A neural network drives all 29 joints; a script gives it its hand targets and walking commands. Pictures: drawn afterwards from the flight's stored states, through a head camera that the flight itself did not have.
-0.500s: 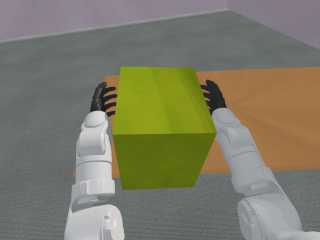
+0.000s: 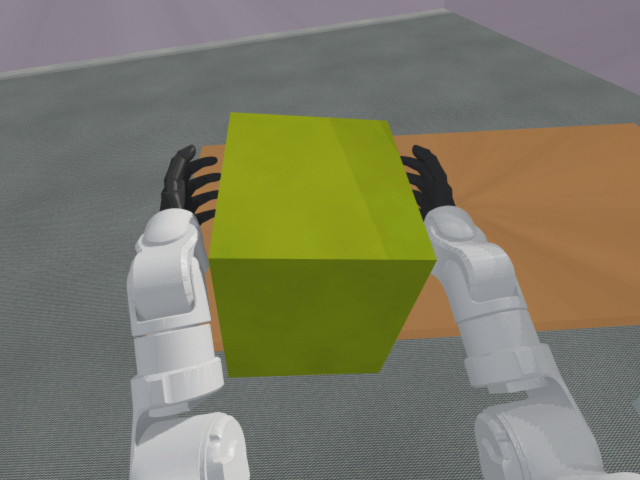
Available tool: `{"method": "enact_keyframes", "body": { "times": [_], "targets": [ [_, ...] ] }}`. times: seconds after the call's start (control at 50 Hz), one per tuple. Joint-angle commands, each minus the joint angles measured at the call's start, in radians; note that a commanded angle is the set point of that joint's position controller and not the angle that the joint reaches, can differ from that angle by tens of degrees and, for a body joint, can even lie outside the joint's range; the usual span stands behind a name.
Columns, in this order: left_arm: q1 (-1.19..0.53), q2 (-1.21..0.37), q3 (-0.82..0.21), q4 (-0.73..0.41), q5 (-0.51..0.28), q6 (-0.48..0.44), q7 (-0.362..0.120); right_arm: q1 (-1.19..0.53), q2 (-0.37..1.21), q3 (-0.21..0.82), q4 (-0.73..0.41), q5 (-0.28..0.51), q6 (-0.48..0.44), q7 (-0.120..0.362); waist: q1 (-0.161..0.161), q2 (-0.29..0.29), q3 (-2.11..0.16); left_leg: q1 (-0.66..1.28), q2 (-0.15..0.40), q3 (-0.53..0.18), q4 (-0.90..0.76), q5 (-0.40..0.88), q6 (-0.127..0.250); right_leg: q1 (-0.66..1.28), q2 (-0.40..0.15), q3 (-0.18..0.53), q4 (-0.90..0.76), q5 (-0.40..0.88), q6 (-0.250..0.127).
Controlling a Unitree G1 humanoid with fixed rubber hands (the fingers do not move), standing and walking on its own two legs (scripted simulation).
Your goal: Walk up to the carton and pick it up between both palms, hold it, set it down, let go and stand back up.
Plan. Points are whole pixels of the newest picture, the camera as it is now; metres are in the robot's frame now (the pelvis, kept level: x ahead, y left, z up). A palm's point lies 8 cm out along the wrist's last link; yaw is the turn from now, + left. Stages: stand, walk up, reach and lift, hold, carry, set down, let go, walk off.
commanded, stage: reach and lift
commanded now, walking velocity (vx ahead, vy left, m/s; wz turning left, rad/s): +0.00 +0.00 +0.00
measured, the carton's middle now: (308, 248) +0.37 +0.01 +0.12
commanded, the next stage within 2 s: hold in 0.70 s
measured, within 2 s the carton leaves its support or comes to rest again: neither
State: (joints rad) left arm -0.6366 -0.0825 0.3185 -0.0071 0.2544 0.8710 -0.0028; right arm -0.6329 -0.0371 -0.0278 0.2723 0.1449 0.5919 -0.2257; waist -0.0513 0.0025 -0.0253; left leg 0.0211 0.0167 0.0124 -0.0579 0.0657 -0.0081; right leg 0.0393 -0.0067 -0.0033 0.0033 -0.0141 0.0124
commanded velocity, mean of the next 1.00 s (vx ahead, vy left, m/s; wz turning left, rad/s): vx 0.00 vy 0.00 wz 0.00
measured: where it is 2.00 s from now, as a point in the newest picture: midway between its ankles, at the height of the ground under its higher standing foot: outside the picture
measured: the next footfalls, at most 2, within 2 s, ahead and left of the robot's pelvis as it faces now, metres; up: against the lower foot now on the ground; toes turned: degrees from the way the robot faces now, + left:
none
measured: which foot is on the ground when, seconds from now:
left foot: down 0.00-1.00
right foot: down 0.00-1.00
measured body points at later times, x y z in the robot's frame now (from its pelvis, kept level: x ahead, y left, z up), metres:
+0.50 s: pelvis +0.01 +0.00 +0.00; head -0.02 -0.01 +0.45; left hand +0.37 +0.15 +0.21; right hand +0.38 -0.14 +0.19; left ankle +0.03 +0.13 -0.76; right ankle +0.00 -0.12 -0.76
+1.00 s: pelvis +0.01 +0.00 +0.00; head -0.03 +0.00 +0.45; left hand +0.38 +0.14 +0.24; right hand +0.38 -0.15 +0.22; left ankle +0.03 +0.13 -0.76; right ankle +0.00 -0.12 -0.76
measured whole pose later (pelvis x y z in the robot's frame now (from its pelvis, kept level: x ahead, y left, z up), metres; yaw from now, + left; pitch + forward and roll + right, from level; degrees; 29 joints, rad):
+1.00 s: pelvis +0.01 +0.00 +0.00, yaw -1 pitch -5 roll +0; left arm -0.72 -0.06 0.35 -0.09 0.30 1.07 -0.05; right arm -0.72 -0.07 -0.02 0.24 0.25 0.71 -0.28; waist -0.08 0.00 -0.02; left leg 0.11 0.02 0.02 -0.09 0.06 -0.01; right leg 0.13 -0.01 0.01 -0.05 -0.01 0.01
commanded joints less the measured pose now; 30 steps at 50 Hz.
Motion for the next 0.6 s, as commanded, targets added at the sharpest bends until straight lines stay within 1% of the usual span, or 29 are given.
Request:
{"method": "enact_keyframes", "body": {
  "times": [0.0,0.12,0.22,0.32,0.48,0.58],
  "targets": [
    [-0.514,-0.417,-0.41,-0.12,-0.137,-0.01,-0.146,-0.721,0.429,0.33,-0.301,0.092,-0.078,0.059,-0.007,0.018,-0.413,0.298,-0.02,-0.012,0.083,0.197,0.029,0.042,0.046,-0.013,0.002,0.142,0.051],
    [-0.49,-0.397,-0.403,-0.181,-0.127,0.036,-0.168,-0.687,0.411,0.341,-0.318,0.121,-0.061,0.044,-0.015,0.019,-0.387,0.321,-0.029,-0.007,0.074,0.293,0.013,0.118,0.047,-0.004,-0.009,0.244,0.056],
    [-0.498,-0.39,-0.418,-0.222,-0.133,0.064,-0.176,-0.692,0.407,0.351,-0.348,0.14,-0.053,0.035,-0.02,0.026,-0.374,0.329,-0.028,-0.006,0.072,0.325,0.006,0.136,0.047,-0.002,-0.011,0.269,0.055],
    [-0.506,-0.387,-0.419,-0.229,-0.14,0.079,-0.178,-0.711,0.405,0.354,-0.368,0.146,-0.044,0.029,-0.021,0.019,-0.37,0.322,-0.027,-0.007,0.064,0.295,0.01,0.148,0.042,-0.001,-0.013,0.255,0.057],
    [-0.537,-0.377,-0.385,-0.183,-0.13,0.083,-0.183,-0.726,0.405,0.339,-0.331,0.145,-0.03,0.019,-0.007,0.003,-0.341,0.279,-0.022,-0.006,0.04,0.199,0.03,0.139,0.037,0.006,-0.011,0.201,0.062],
    [-0.563,-0.378,-0.378,-0.169,-0.128,0.08,-0.183,-0.748,0.409,0.334,-0.317,0.148,-0.027,0.016,-0.005,0.005,-0.353,0.274,-0.021,-0.007,0.038,0.183,0.035,0.13,0.035,0.008,-0.009,0.186,0.061]
  ]
}}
